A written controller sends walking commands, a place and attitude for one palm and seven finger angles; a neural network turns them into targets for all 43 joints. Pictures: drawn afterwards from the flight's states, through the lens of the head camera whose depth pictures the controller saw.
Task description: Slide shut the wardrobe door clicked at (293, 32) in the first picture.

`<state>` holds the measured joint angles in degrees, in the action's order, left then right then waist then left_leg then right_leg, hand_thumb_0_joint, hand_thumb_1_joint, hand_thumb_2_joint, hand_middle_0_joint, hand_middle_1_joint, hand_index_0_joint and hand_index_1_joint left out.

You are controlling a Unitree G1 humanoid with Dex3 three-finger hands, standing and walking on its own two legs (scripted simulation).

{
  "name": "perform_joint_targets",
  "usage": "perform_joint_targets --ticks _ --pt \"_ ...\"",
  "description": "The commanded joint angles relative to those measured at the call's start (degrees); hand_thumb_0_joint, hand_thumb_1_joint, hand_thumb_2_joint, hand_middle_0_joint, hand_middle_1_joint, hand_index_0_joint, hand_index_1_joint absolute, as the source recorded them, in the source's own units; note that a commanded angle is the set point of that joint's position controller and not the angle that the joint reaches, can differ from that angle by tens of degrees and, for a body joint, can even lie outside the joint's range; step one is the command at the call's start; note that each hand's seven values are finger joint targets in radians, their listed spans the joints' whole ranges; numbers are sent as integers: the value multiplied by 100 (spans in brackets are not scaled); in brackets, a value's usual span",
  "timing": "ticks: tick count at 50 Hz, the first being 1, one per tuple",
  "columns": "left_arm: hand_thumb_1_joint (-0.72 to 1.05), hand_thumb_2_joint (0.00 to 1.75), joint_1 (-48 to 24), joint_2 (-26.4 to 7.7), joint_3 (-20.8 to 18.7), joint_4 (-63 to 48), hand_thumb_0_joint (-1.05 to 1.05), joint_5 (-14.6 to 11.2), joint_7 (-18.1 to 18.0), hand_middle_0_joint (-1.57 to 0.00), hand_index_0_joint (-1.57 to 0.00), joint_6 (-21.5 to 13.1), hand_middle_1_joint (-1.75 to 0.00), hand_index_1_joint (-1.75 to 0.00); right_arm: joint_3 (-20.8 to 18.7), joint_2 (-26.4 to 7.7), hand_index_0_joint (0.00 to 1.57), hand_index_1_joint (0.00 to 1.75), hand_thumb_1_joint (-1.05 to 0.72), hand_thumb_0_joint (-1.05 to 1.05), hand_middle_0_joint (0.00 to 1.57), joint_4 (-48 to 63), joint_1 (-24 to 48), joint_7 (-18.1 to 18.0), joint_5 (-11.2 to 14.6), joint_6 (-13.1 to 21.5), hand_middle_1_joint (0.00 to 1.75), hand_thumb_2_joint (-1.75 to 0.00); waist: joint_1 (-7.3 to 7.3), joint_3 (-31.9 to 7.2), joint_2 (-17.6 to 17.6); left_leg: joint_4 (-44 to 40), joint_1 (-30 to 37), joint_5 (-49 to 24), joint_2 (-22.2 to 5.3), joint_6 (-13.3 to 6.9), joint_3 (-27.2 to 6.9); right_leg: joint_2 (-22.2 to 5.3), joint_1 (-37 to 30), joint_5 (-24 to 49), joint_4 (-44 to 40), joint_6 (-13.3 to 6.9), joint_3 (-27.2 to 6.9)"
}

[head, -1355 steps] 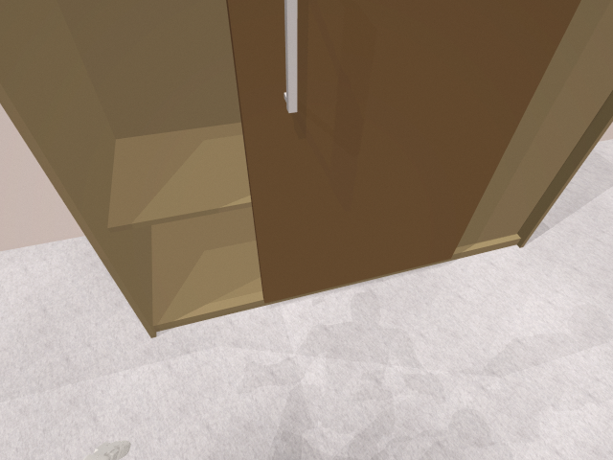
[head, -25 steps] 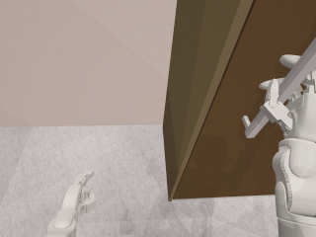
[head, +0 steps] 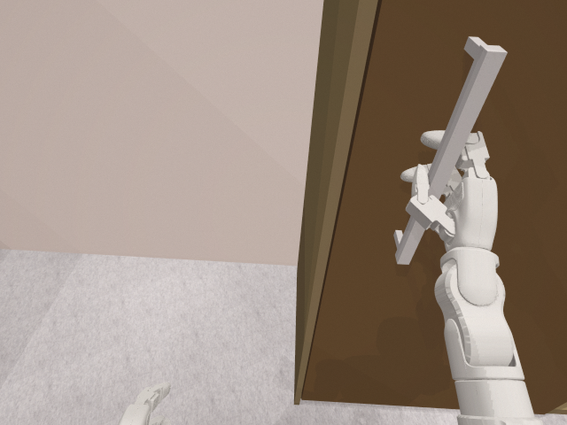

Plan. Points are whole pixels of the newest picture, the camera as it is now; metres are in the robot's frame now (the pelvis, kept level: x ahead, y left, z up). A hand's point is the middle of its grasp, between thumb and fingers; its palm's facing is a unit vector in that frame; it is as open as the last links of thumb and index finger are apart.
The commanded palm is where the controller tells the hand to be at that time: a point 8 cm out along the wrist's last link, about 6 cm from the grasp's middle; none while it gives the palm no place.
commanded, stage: stop walking and hold the door there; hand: right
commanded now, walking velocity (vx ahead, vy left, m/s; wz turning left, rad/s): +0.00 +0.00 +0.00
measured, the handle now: (431, 171) +0.37 -0.15 +0.23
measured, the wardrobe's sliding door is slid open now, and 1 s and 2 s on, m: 0.00 0.00 0.00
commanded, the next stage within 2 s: loosen the grip on the handle in 0.86 s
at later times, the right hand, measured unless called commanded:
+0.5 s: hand (415, 201) +0.33 -0.13 +0.21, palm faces +0.11 +0.99 -0.07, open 6.5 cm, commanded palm +0.31 -0.15 +0.20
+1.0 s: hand (417, 203) +0.33 -0.13 +0.21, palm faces +0.13 +0.98 -0.17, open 6.6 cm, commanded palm +0.30 -0.17 +0.21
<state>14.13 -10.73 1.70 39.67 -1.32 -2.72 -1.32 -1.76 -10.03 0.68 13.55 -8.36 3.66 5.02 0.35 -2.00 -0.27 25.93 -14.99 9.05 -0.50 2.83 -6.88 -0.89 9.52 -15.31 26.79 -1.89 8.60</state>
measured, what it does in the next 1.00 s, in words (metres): stands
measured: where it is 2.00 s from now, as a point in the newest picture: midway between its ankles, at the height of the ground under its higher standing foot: outside the picture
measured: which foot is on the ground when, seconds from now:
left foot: down 0.00-1.00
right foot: down 0.00-1.00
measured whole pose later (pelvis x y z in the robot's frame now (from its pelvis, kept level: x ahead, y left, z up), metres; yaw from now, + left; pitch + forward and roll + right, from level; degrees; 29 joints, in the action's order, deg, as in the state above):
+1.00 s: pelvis +0.01 +0.01 +0.00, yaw -2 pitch -2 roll +0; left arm 9.5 -10.7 -0.4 37.8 -0.2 -2.1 -1.0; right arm -0.3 -12.1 4.0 12.7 -4.8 0.7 8.2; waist -1.7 1.1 -0.2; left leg 25.3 -13.5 10.0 -0.8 2.0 -4.6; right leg -0.9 8.4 -15.3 25.4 -1.3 6.6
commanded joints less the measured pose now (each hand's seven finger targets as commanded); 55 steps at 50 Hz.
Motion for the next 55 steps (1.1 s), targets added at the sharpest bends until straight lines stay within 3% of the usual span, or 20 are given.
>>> perform_joint_targets --ticks 1,5,7,9,10,16,25,29,31,34,42,45,47,48,49,50,51,52,53,55 --pt "90 90 -1129 -654 -225 -1003 0 40 -11 -20 -20 -397 -30 -30 695 -71 45 140 -90 0 45 1348 1730 312 -127 515 140 -90 -51 -943 -30 -58 171 -526 -229 -285 15 -872 -385 793 -769 -94 -847" --pt "90 90 -1142 -621 -236 -931 0 63 17 -20 -20 -379 -30 -30 1042 178 45 140 -90 0 45 1331 1664 374 -150 568 140 -90 -11 -936 68 -1 144 -994 -301 -298 91 -866 -602 1448 -663 -17 -815" --pt "90 90 -1124 -635 -244 -913 0 82 34 -20 -20 -346 -30 -30 982 124 45 140 -90 0 45 1403 1768 374 -176 611 140 -90 -9 -991 37 50 125 -1111 -272 -323 78 -869 -707 1666 -638 12 -787" --pt "90 90 -1175 -598 -241 -942 0 91 54 -20 -20 -328 -30 -30 1300 412 45 140 -90 0 45 1497 1814 420 -177 645 140 -90 5 -1041 6 116 95 -1146 -272 -317 148 -894 -841 1915 -618 28 -782" --pt "90 90 -1176 -614 -244 -905 0 87 58 -20 -20 -310 -30 -30 1297 344 45 140 -90 0 45 1432 1736 409 -185 644 140 -90 11 -982 -190 104 91 -1112 -308 -317 153 -871 -825 1961 -645 35 -756" --pt "90 90 -1239 -583 -242 -979 0 122 93 -20 -20 -191 -30 -30 1397 436 45 140 -90 0 45 1644 1784 404 -209 706 140 -90 19 -1028 52 47 195 -1279 -300 -344 145 -822 -865 1999 -619 57 -745" --pt "90 90 -1298 -602 -281 -1078 0 88 93 -20 -20 -84 -30 -30 1338 345 45 140 -90 0 45 1860 1425 386 -230 686 140 -90 60 -1116 -91 -29 400 -1705 -384 -375 140 -757 -914 2243 -508 94 -713" --pt "90 90 -1303 -572 -287 -1147 0 88 73 -20 -20 -44 -30 -30 1058 147 45 140 -90 0 45 1906 1199 362 -216 689 140 -90 31 -1166 190 -117 502 -1894 -392 -381 74 -714 -876 2030 -440 58 -674" --pt "90 90 -1282 -593 -275 -1143 0 104 73 -20 -20 -30 -30 -30 1030 119 45 140 -90 0 45 1987 1229 340 -219 685 140 -90 38 -1132 -22 -162 544 -1796 -386 -400 54 -662 -798 1844 -499 53 -650" --pt "90 90 -1294 -587 -297 -1172 0 80 54 -20 -20 -36 -30 -30 905 24 45 140 -90 0 45 2002 1131 340 -210 695 140 -90 36 -1207 109 -160 586 -1935 -407 -393 59 -676 -848 1894 -440 52 -645" --pt "90 90 -1306 -596 -282 -1198 0 56 20 -20 -20 -48 -30 -30 795 -45 45 140 -90 0 45 1913 1079 320 -181 660 140 -90 29 -1034 127 -320 516 -1466 -392 -371 11 -638 -661 1324 -545 23 -636" --pt "90 90 -1271 -650 -303 -1147 0 45 9 -20 -20 -44 -30 -30 530 -307 45 140 -90 0 45 1830 1056 278 -180 657 140 -90 27 -1050 129 -381 575 -1357 -416 -372 3 -625 -614 1254 -570 22 -680" --pt "90 90 -1291 -615 -291 -1183 0 47 10 -20 -20 -64 -30 -30 606 -196 45 140 -90 0 45 1895 1161 297 -170 671 140 -90 23 -1055 73 -368 526 -1400 -381 -384 -17 -628 -670 1285 -561 9 -648" --pt "90 90 -1050 -724 -485 -1155 0 271 54 -20 -20 -445 -30 -30 -3046 -4707 45 140 -90 0 45 2275 6432 195 -1031 814 140 -90 -299 809 2067 -633 -447 -1225 -55 -389 123 -912 478 1534 -400 -185 -433" --pt "90 90 -998 -577 -468 -1096 0 184 169 -20 -20 -787 -30 -30 -742 -883 45 140 -78 0 45 -1379 4267 609 -716 106 140 -84 290 -1510 1214 596 608 -2349 241 -623 878 -137 -290 2983 -631 84 -722" --pt "90 90 -497 -723 -573 -1104 0 -191 196 -20 -20 -845 -30 -30 -478 -533 45 140 -66 0 45 30 3047 639 -129 181 140 -78 -128 -1755 -108 529 269 -1102 233 -563 1000 -350 -1145 4051 -546 685 -849" --pt "90 90 -688 -569 -366 -1088 0 -222 196 -20 -20 -854 -30 -30 240 450 45 140 -54 0 45 277 2213 860 164 159 140 -73 -56 -1558 -839 493 -123 -700 195 -521 1037 -580 -1608 4322 -357 850 -800" --pt "90 90 -626 -784 -451 -1040 0 -154 134 -20 -20 -874 -30 -30 -543 -306 45 140 -42 0 45 1075 2598 895 635 339 140 -67 -146 -2104 -1462 442 -85 -339 88 -465 899 -446 -1963 3787 -214 924 -771" --pt "90 90 -776 -822 -408 -987 0 -99 99 -20 -20 -941 -30 -30 -1060 -837 45 140 -30 0 45 909 2659 873 735 374 140 -61 -287 -2059 -1560 284 47 -375 86 -515 885 -272 -1598 2618 -158 872 -596" --pt "90 90 -893 -730 -223 -915 0 -128 109 -20 -20 -996 -30 -30 -536 -321 45 140 -5 0 45 275 2797 840 690 482 140 -49 -125 -1245 -684 7 221 -42 47 -483 931 -153 -373 593 -380 530 -546"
